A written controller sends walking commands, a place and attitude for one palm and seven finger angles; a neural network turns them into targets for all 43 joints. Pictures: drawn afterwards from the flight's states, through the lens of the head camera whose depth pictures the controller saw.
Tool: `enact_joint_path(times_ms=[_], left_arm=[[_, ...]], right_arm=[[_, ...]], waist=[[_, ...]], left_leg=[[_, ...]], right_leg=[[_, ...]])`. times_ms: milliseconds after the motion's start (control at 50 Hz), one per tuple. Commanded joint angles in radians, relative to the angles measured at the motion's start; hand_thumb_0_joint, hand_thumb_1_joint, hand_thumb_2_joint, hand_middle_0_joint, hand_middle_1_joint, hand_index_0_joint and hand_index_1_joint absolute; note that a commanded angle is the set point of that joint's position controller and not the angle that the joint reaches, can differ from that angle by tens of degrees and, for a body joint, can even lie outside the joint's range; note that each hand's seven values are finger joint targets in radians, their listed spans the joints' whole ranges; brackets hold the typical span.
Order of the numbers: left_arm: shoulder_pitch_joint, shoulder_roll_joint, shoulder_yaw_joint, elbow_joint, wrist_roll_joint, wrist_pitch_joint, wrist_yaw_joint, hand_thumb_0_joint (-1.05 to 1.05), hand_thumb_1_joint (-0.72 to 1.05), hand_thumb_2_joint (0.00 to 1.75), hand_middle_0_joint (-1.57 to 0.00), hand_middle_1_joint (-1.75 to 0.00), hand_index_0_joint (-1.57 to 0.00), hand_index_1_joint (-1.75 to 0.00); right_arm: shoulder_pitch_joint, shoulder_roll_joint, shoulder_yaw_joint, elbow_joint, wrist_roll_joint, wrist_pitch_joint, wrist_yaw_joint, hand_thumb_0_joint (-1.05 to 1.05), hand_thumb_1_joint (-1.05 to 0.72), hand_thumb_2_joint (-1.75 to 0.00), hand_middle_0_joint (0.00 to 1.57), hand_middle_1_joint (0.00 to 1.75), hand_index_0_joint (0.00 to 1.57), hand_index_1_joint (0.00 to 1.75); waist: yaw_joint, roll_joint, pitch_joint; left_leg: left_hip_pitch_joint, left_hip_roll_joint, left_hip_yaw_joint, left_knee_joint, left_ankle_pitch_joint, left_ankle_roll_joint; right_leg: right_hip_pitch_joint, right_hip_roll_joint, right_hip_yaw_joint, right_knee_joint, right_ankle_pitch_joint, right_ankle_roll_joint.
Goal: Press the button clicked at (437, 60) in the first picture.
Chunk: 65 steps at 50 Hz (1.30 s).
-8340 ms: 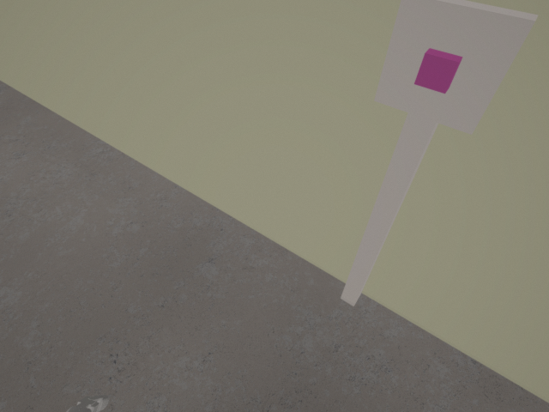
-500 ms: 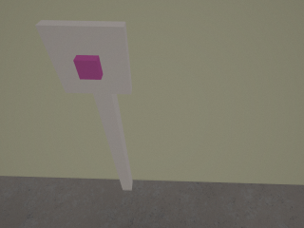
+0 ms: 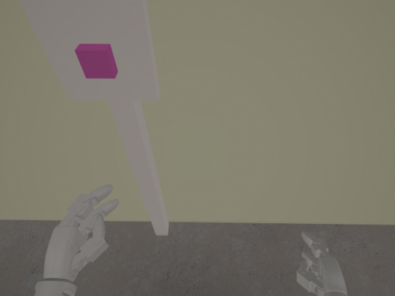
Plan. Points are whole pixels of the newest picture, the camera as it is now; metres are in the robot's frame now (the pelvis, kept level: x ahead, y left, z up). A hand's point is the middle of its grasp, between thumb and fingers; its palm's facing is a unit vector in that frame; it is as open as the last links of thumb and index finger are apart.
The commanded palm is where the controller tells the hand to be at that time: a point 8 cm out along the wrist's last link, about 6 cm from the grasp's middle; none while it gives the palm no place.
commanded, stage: raise the hand and make a fist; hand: left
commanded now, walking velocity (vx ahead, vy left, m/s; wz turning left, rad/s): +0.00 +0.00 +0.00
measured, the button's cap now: (98, 60) +0.48 +0.21 +0.25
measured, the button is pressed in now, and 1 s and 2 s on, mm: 0 0 0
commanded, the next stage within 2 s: aim a knuckle at the button in 1.70 s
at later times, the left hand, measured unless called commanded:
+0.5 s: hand (74, 239) +0.20 +0.21 +0.10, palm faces +0.04 -1.00 -0.06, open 3.2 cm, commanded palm +0.16 +0.26 +0.11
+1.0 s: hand (31, 204) +0.21 +0.24 +0.18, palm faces +0.06 -0.99 -0.08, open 3.1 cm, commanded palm +0.18 +0.29 +0.20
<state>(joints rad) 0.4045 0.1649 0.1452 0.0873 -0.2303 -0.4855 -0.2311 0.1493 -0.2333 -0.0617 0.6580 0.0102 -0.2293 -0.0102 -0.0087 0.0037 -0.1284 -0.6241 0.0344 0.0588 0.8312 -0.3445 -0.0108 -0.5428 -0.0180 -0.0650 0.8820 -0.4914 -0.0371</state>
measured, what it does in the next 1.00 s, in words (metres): stands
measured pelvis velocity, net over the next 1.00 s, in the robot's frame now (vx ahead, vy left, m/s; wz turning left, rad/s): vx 0.00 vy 0.03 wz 0.03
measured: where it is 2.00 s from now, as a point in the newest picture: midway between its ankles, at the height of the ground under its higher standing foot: outside the picture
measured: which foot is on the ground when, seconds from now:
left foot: down 0.00-1.00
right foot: down 0.00-1.00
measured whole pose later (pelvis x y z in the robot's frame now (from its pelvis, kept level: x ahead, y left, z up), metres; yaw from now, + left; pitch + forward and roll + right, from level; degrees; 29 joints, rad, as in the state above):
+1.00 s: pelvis +0.00 +0.03 +0.03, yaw +2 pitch -2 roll -1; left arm 0.26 0.31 0.25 -0.27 -0.31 0.07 -0.26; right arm 0.20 -0.23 0.08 0.60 0.06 -0.29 -0.08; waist 0.06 0.04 -0.06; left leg -0.30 0.01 0.04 0.60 -0.27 0.03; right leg -0.17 -0.02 -0.09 0.56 -0.35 0.00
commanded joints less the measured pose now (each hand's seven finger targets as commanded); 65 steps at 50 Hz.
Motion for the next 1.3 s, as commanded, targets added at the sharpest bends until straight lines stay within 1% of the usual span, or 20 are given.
enact_joint_path(times_ms=[0, 40, 80, 140, 200, 260, 340, 380, 440, 500, 540, 660, 740, 800, 940, 1000, 1040, 1120, 1160, 1280], left_arm=[[0.174, 0.156, 0.138, -0.189, -0.084, -0.018, -0.107, 0.0, 0.9, 0.9, -0.64, -0.78, -0.64, -0.78], [0.018, 0.196, 0.154, -0.312, -0.098, 0.011, -0.067, 0.0, 0.9, 0.9, -0.69, -0.84, -0.69, -0.84], [-0.02, 0.198, 0.159, -0.393, -0.08, 0.003, -0.023, 0.0, 0.9, 0.9, -0.75, -0.9, -0.75, -0.9], [-0.171, 0.193, 0.091, -0.459, -0.067, -0.038, -0.019, 0.0, 0.9, 0.9, -0.83, -0.99, -0.83, -0.99], [-0.153, 0.219, 0.092, -0.364, -0.075, -0.015, -0.076, 0.0, 0.9, 0.9, -0.92, -1.08, -0.92, -1.08], [-0.101, 0.251, 0.14, -0.286, -0.102, 0.083, -0.127, 0.0, 0.9, 0.9, -1.0, -1.17, -1.0, -1.17], [-0.014, 0.265, 0.224, -0.257, -0.133, 0.194, -0.11, 0.0, 0.9, 0.9, -1.11, -1.29, -1.11, -1.29], [-0.012, 0.253, 0.227, -0.323, -0.137, 0.204, -0.086, 0.0, 0.9, 0.9, -1.16, -1.35, -1.16, -1.35], [0.0, 0.232, 0.201, -0.386, -0.127, 0.2, -0.054, 0.0, 0.9, 0.9, -1.24, -1.44, -1.24, -1.44], [-0.003, 0.219, 0.177, -0.434, -0.112, 0.194, -0.037, 0.0, 0.9, 0.9, -1.3, -1.5, -1.3, -1.5], [-0.022, 0.226, 0.173, -0.435, -0.107, 0.209, -0.027, 0.0, 0.9, 0.9, -1.3, -1.5, -1.3, -1.5], [-0.121, 0.258, 0.18, -0.533, -0.095, 0.256, -0.011, 0.0, 0.9, 0.9, -1.3, -1.5, -1.3, -1.5], [-0.163, 0.258, 0.179, -0.536, -0.098, 0.319, -0.009, 0.0, 0.9, 0.9, -1.3, -1.5, -1.3, -1.5], [-0.213, 0.265, 0.172, -0.558, -0.096, 0.38, -0.017, 0.0, 0.9, 0.9, -1.3, -1.5, -1.3, -1.5], [-0.324, 0.298, 0.207, -0.575, -0.103, 0.523, -0.027, 0.0, 0.9, 0.9, -1.3, -1.5, -1.3, -1.5], [-0.389, 0.314, 0.217, -0.603, -0.1, 0.569, -0.024, 0.0, 0.9, 0.9, -1.3, -1.5, -1.3, -1.5], [-0.404, 0.328, 0.238, -0.591, -0.11, 0.597, -0.029, 0.0, 0.9, 0.9, -1.3, -1.5, -1.3, -1.5], [-0.488, 0.345, 0.245, -0.608, -0.112, 0.648, -0.038, 0.0, 0.9, 0.9, -1.3, -1.5, -1.3, -1.5], [-0.516, 0.364, 0.261, -0.59, -0.117, 0.677, -0.038, 0.0, 0.9, 0.9, -1.3, -1.5, -1.3, -1.5], [-0.594, 0.415, 0.309, -0.596, -0.127, 0.734, -0.044, 0.0, 0.9, 0.9, -1.3, -1.5, -1.3, -1.5]], right_arm=[[-0.095, -0.118, -0.033, -0.275, 0.034, -0.02, -0.026, 0.0, -0.9, -0.9, 0.2, 0.3, 0.2, 0.3], [-0.064, -0.114, -0.02, -0.292, 0.033, -0.007, -0.05, 0.0, -0.9, -0.9, 0.2, 0.3, 0.2, 0.3], [-0.006, -0.098, -0.017, -0.281, 0.026, -0.001, -0.067, 0.0, -0.9, -0.9, 0.2, 0.3, 0.2, 0.3], [0.021, -0.107, 0.007, -0.254, 0.021, -0.019, -0.083, 0.0, -0.9, -0.9, 0.2, 0.3, 0.2, 0.3], [0.011, -0.123, 0.021, -0.221, 0.029, -0.043, -0.092, 0.0, -0.9, -0.9, 0.2, 0.3, 0.2, 0.3], [-0.005, -0.129, 0.029, -0.217, 0.042, -0.056, -0.095, 0.0, -0.9, -0.9, 0.2, 0.3, 0.2, 0.3], [-0.04, -0.113, 0.029, -0.221, 0.044, -0.067, -0.092, 0.0, -0.9, -0.9, 0.2, 0.3, 0.2, 0.3], [-0.034, -0.108, 0.029, -0.222, 0.042, -0.076, -0.085, 0.0, -0.9, -0.9, 0.2, 0.3, 0.2, 0.3], [-0.028, -0.11, 0.028, -0.222, 0.038, -0.098, -0.075, 0.0, -0.9, -0.9, 0.2, 0.3, 0.2, 0.3], [-0.009, -0.116, 0.025, -0.213, 0.042, -0.12, -0.069, 0.0, -0.9, -0.9, 0.2, 0.3, 0.2, 0.3], [-0.01, -0.122, 0.028, -0.208, 0.043, -0.128, -0.069, 0.0, -0.9, -0.9, 0.2, 0.3, 0.2, 0.3], [-0.008, -0.129, 0.044, -0.207, 0.05, -0.148, -0.076, 0.0, -0.9, -0.9, 0.2, 0.3, 0.2, 0.3], [-0.015, -0.132, 0.058, -0.203, 0.049, -0.151, -0.076, 0.0, -0.9, -0.9, 0.2, 0.3, 0.2, 0.3], [-0.028, -0.131, 0.068, -0.208, 0.052, -0.145, -0.078, 0.0, -0.9, -0.9, 0.2, 0.3, 0.2, 0.3], [-0.063, -0.129, 0.091, -0.21, 0.053, -0.111, -0.082, 0.0, -0.9, -0.9, 0.2, 0.3, 0.2, 0.3], [-0.082, -0.123, 0.099, -0.214, 0.055, -0.097, -0.082, 0.0, -0.9, -0.9, 0.2, 0.3, 0.2, 0.3], [-0.094, -0.124, 0.103, -0.21, 0.054, -0.092, -0.086, 0.0, -0.9, -0.9, 0.2, 0.3, 0.2, 0.3], [-0.121, -0.12, 0.111, -0.21, 0.062, -0.079, -0.089, 0.0, -0.9, -0.9, 0.2, 0.3, 0.2, 0.3], [-0.132, -0.122, 0.115, -0.206, 0.064, -0.074, -0.092, 0.0, -0.9, -0.9, 0.2, 0.3, 0.2, 0.3], [-0.163, -0.122, 0.121, -0.206, 0.069, -0.07, -0.096, 0.0, -0.9, -0.9, 0.2, 0.3, 0.2, 0.3]], waist=[[0.062, -0.045, -0.136], [0.02, -0.017, -0.095], [0.0, 0.004, -0.116], [-0.059, 0.015, -0.061], [-0.051, 0.054, -0.027], [-0.017, 0.032, -0.052], [0.039, -0.048, -0.064], [0.046, -0.029, -0.066], [0.048, -0.04, -0.049], [0.038, 0.012, -0.05], [0.032, -0.019, -0.013], [0.034, 0.065, -0.026], [0.042, 0.037, -0.016], [0.046, 0.096, 0.006], [0.059, 0.049, 0.008], [0.062, 0.092, 0.002], [0.064, 0.027, -0.001], [0.062, 0.091, 0.005], [0.066, 0.052, 0.012], [0.078, 0.055, 0.002]], left_leg=[[0.033, -0.061, 0.001, 0.013, 0.101, 0.023], [0.025, -0.052, -0.023, 0.038, 0.047, 0.034], [0.068, -0.033, -0.039, 0.037, 0.068, 0.041], [0.086, -0.018, -0.065, 0.05, 0.068, 0.05], [0.097, -0.017, -0.077, 0.024, 0.055, 0.05], [0.113, -0.019, -0.086, -0.009, 0.078, 0.05], [0.147, -0.018, -0.094, -0.078, 0.131, 0.044], [0.18, -0.021, -0.085, -0.113, 0.149, 0.041], [0.228, -0.019, -0.084, -0.151, 0.185, 0.045], [0.28, -0.02, -0.07, -0.18, 0.184, 0.046], [0.282, -0.017, -0.077, -0.198, 0.168, 0.048], [0.36, -0.014, -0.085, -0.253, 0.147, 0.046], [0.389, -0.01, -0.102, -0.29, 0.158, 0.043], [0.422, -0.011, -0.102, -0.314, 0.168, 0.039], [0.476, -0.013, -0.108, -0.357, 0.22, 0.04], [0.507, -0.015, -0.113, -0.377, 0.225, 0.034], [0.514, -0.017, -0.113, -0.377, 0.237, 0.04], [0.539, -0.023, -0.109, -0.395, 0.219, 0.037], [0.534, -0.025, -0.11, -0.402, 0.201, 0.041], [0.557, -0.032, -0.111, -0.413, 0.197, 0.043]], right_leg=[[0.021, -0.014, 0.094, -0.143, 0.233, 0.044], [-0.032, -0.019, 0.152, -0.187, 0.133, 0.061], [-0.022, -0.015, 0.15, -0.195, 0.145, 0.059], [-0.064, -0.007, 0.152, -0.214, 0.16, 0.063], [-0.042, -0.011, 0.156, -0.248, 0.138, 0.058], [0.046, -0.033, 0.184, -0.289, 0.186, 0.083], [0.146, -0.04, 0.155, -0.306, 0.282, 0.097], [0.157, -0.032, 0.121, -0.308, 0.302, 0.086], [0.158, -0.008, 0.073, -0.3, 0.348, 0.072], [0.14, 0.009, 0.039, -0.304, 0.32, 0.056], [0.134, 0.017, 0.025, -0.318, 0.282, 0.049], [0.156, 0.025, 0.001, -0.342, 0.239, 0.033], [0.192, 0.034, -0.017, -0.359, 0.259, 0.028], [0.205, 0.033, -0.021, -0.378, 0.28, 0.026], [0.267, 0.039, -0.024, -0.425, 0.333, 0.023], [0.279, 0.036, -0.028, -0.435, 0.329, 0.019], [0.296, 0.037, -0.023, -0.455, 0.346, 0.022], [0.296, 0.03, -0.02, -0.472, 0.327, 0.021], [0.305, 0.028, -0.015, -0.489, 0.308, 0.022], [0.317, 0.022, -0.007, -0.505, 0.304, 0.022]])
